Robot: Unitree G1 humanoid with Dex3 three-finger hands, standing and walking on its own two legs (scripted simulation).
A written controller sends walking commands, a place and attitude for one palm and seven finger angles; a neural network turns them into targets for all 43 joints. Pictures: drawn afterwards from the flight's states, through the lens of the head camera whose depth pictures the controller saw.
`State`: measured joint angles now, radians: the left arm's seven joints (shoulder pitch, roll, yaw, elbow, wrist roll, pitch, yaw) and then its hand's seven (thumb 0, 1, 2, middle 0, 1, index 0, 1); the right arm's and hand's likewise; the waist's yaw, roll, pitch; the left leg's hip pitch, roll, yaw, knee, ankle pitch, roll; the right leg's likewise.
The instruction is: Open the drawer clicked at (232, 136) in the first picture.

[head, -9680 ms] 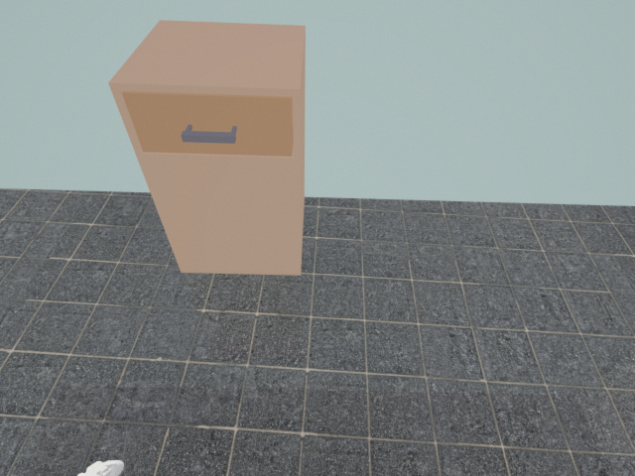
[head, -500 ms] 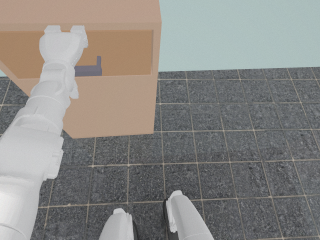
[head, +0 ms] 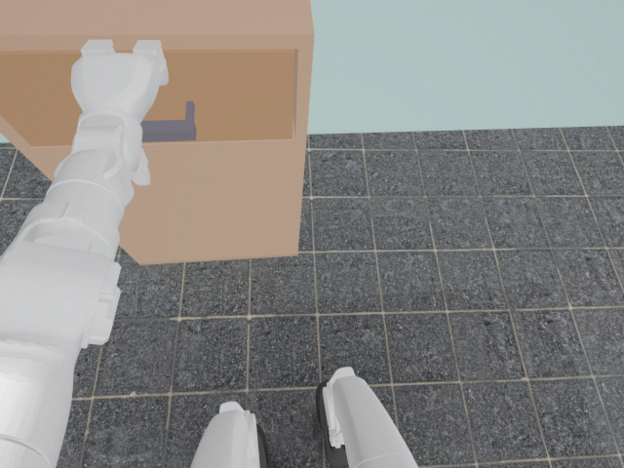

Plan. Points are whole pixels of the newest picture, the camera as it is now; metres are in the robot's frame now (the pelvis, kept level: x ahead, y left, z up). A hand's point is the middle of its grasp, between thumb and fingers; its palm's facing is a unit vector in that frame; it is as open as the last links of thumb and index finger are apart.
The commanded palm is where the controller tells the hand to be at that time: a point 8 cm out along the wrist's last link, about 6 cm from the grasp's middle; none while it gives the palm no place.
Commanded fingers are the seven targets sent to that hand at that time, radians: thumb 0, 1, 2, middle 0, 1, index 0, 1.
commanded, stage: move the hooked fingers above the handle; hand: left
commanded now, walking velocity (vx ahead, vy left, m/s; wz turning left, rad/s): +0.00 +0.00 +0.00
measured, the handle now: (146, 120) +0.61 +0.15 -0.01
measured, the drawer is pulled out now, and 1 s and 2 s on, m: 0.00 0.00 0.00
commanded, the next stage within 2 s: lower the fingers behind the handle in 0.08 s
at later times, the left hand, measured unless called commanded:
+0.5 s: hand (137, 116) +0.57 +0.14 +0.05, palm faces +0.03 +0.02 -1.00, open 13.5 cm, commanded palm +0.57 +0.16 +0.06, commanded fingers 0.00 -0.50 0.30 -0.30 -1.20 -0.30 -1.20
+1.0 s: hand (138, 119) +0.57 +0.14 +0.04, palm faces +0.04 +0.04 -1.00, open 13.8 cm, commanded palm +0.57 +0.17 +0.02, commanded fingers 0.00 -0.50 0.30 -0.30 -1.20 -0.30 -1.20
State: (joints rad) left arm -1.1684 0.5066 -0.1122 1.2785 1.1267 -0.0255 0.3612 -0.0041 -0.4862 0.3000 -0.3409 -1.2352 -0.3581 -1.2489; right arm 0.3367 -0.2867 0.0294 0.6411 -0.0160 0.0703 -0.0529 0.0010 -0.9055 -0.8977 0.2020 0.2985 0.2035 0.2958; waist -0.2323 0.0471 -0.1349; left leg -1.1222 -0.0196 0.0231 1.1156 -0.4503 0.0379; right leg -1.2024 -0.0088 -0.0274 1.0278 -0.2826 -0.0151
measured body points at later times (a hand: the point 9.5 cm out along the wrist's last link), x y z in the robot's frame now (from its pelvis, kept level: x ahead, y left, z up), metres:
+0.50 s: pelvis +0.00 +0.00 -0.01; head +0.15 +0.00 +0.42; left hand +0.56 +0.14 +0.10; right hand -0.01 -0.28 -0.13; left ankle +0.03 +0.10 -0.64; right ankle +0.10 -0.11 -0.64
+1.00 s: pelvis -0.03 -0.01 -0.04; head +0.13 -0.01 +0.38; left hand +0.56 +0.14 +0.09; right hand -0.03 -0.28 -0.16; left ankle +0.03 +0.10 -0.64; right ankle +0.10 -0.11 -0.64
